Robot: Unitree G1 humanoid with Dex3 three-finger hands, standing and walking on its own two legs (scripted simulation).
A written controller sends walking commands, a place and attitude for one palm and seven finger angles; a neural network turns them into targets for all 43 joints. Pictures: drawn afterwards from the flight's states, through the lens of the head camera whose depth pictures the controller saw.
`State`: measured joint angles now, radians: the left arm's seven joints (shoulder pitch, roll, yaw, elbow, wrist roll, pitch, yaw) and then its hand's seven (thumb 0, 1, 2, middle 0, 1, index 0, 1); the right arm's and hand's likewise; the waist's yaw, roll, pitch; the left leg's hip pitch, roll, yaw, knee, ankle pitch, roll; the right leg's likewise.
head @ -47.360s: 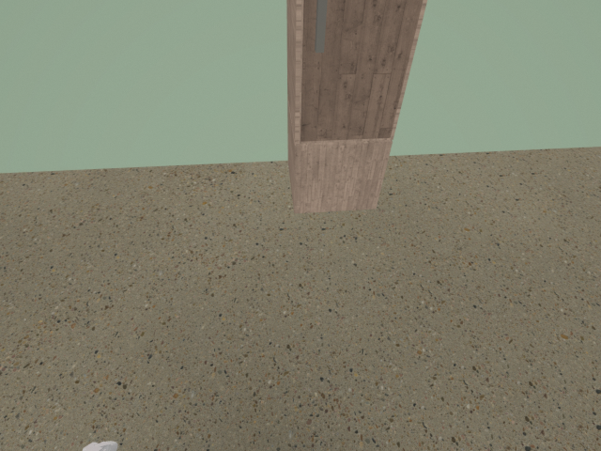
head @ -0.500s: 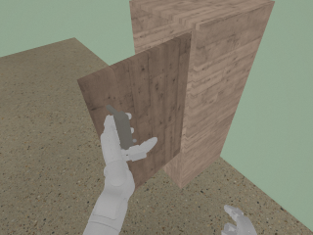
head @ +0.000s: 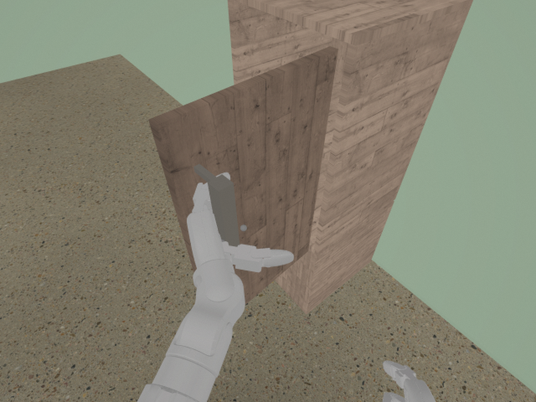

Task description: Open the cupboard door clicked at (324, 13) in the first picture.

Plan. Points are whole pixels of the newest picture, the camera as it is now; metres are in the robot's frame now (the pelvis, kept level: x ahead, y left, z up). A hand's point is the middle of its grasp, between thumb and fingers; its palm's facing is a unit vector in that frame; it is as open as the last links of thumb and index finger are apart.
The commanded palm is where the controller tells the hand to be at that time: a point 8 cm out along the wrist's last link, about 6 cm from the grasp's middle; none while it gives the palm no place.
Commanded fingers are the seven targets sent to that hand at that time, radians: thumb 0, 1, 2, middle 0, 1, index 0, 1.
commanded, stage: slide the hand sideways off the handle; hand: left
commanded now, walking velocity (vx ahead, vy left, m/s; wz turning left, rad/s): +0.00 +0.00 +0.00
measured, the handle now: (216, 210) +0.37 +0.11 +0.11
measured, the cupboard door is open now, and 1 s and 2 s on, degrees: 95 96 96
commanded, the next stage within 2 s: draw the hand back to the body in 1.20 s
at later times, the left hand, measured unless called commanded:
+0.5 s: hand (233, 251) +0.30 +0.07 +0.10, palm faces -0.09 -1.00 +0.01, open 16.3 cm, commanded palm +0.27 +0.14 +0.10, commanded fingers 0.00 -0.50 0.30 -0.15 -0.30 -0.15 -0.30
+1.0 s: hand (192, 284) +0.25 +0.12 +0.10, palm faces -0.02 -1.00 -0.02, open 16.2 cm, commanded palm +0.22 +0.18 +0.10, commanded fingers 0.00 -0.50 0.30 -0.15 -0.30 -0.15 -0.30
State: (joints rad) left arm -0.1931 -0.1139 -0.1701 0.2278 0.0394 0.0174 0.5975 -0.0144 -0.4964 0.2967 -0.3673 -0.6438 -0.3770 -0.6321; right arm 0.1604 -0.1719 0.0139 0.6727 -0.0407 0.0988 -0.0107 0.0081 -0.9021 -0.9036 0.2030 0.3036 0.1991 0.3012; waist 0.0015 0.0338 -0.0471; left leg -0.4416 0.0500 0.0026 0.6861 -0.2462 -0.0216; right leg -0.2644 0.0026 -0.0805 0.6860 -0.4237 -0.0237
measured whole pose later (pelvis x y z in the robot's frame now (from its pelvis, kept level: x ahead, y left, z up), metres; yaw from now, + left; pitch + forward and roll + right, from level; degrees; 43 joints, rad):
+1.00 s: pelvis +0.02 -0.02 +0.00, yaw -1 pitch +1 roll +0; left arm 0.36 0.17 0.02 -0.19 -0.20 -0.12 -0.11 -0.02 -0.50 0.30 -0.18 -0.32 -0.17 -0.31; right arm 0.21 -0.22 0.03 0.53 0.02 -0.06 -0.03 0.01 -0.90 -0.90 0.20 0.30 0.20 0.30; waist 0.01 0.04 -0.06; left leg -0.42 0.06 0.01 0.68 -0.28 -0.04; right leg -0.25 0.01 -0.07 0.69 -0.46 -0.04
